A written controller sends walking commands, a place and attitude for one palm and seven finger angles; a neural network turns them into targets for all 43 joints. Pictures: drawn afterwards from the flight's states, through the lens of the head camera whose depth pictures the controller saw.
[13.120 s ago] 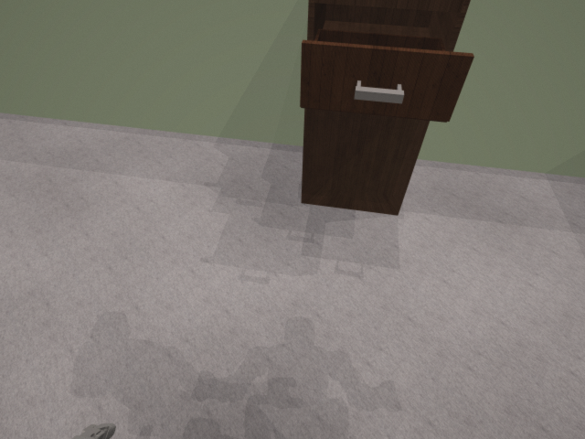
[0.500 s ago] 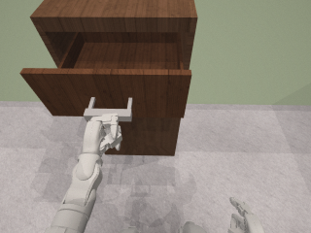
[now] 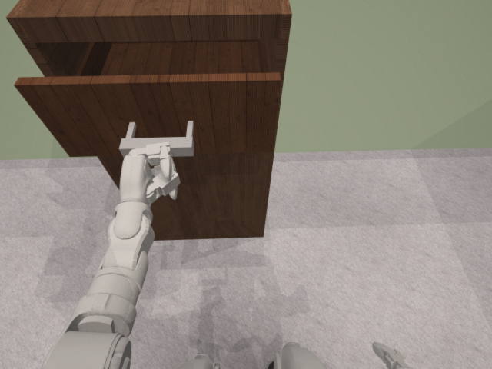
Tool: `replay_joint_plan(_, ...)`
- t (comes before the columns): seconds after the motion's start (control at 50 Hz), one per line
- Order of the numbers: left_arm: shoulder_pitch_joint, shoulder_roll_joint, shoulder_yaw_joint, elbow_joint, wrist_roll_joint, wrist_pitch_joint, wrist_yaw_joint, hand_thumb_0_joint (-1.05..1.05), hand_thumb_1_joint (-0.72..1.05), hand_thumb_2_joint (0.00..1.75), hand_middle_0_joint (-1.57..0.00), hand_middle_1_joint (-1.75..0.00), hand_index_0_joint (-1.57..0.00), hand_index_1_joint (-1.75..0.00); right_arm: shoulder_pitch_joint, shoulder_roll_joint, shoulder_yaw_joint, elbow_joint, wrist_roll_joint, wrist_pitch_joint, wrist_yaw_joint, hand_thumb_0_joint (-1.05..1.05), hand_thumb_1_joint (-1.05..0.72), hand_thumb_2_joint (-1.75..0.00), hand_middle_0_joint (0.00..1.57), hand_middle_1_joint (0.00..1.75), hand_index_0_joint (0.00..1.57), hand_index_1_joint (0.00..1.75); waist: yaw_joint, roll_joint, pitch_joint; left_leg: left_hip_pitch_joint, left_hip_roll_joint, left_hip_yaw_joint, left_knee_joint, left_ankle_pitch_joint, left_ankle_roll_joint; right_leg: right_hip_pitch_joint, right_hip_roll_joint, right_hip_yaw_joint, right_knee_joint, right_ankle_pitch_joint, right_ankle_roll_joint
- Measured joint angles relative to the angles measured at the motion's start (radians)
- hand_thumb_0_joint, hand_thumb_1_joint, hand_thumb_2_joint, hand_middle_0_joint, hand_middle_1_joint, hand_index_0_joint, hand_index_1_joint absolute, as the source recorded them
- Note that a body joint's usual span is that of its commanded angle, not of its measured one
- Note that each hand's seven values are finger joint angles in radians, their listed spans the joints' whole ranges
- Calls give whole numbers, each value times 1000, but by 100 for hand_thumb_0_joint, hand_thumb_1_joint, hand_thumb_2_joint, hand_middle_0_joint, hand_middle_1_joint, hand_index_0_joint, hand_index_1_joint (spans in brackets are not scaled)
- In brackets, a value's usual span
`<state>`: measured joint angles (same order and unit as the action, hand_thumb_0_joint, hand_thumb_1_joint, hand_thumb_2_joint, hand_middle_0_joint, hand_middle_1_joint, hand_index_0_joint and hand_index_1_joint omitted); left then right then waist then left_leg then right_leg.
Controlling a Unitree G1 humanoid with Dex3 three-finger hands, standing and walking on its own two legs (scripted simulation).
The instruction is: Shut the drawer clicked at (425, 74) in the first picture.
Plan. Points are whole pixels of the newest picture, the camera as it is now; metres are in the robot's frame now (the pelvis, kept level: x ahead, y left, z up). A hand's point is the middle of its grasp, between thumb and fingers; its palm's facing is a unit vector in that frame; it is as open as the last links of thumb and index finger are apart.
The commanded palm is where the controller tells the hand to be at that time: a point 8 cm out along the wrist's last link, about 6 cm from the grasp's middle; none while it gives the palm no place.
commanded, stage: push the drawer shut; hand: left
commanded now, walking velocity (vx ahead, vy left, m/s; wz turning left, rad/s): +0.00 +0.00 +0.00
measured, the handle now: (159, 137) +0.49 +0.15 +0.07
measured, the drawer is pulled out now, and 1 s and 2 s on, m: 0.11 0.00 0.00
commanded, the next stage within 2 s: pull the fist back off the drawer in 1.16 s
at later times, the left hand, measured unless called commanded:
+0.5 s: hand (176, 146) +0.48 +0.11 +0.06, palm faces +0.01 -1.00 -0.03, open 3.0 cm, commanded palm +0.46 +0.17 +0.07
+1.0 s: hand (180, 128) +0.53 +0.11 +0.06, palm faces +0.02 -1.00 -0.03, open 2.7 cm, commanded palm +0.53 +0.16 +0.07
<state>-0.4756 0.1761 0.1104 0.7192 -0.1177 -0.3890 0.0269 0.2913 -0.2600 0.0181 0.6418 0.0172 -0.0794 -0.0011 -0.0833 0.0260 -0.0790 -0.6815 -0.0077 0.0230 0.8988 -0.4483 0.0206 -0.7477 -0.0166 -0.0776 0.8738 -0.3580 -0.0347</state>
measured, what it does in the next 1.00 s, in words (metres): stands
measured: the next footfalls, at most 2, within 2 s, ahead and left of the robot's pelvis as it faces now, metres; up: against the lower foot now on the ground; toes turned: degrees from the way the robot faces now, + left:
none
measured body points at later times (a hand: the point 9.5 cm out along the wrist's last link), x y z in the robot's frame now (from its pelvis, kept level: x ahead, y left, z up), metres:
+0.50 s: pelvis +0.00 +0.01 -0.01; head +0.10 +0.01 +0.43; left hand +0.47 +0.17 +0.06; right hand +0.02 -0.25 -0.13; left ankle -0.01 +0.11 -0.69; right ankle +0.04 -0.10 -0.69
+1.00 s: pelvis +0.00 +0.01 -0.02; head +0.13 +0.02 +0.41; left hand +0.52 +0.17 +0.06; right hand -0.03 -0.24 -0.13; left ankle -0.01 +0.11 -0.69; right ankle +0.04 -0.10 -0.69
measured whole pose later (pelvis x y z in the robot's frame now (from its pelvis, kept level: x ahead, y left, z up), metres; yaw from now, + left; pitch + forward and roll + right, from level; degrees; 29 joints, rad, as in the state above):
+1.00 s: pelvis +0.00 +0.01 -0.02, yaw -1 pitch +22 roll -2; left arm -0.99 0.35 0.30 1.26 -0.01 -0.49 0.03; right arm 0.43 -0.27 0.03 0.66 -0.05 -0.02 0.03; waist -0.21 0.04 -0.10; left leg -0.90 0.00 0.02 0.99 -0.47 0.04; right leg -0.95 -0.01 -0.08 0.92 -0.35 -0.02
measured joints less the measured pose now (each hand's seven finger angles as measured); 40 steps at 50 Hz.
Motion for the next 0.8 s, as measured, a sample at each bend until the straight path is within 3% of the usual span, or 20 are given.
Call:
replay_joint_plan(0.5, -303, 87, 139, 360, 41, -81, -31, -2, 80, 94, -140, -160, -140, -160, 82, -2, 0, 15, -31, 24, 19, 0, -90, -90, 20, 30, 20, 30, -61, -1, -12, -96, 6, 18, 35, -6, 14, -95, 7, 18, 17, 13, 11)
replay_joint_plan(0.8, -454, 142, 175, 488, 81, -86, 0, -2, 82, 96, -140, -160, -140, -160, 115, -8, 7, 13, -54, 44, 31, 0, -90, -90, 20, 30, 20, 30, -105, 6, -17, -175, 7, 11, 74, -17, 20, -165, 6, 11, 39, 10, 16)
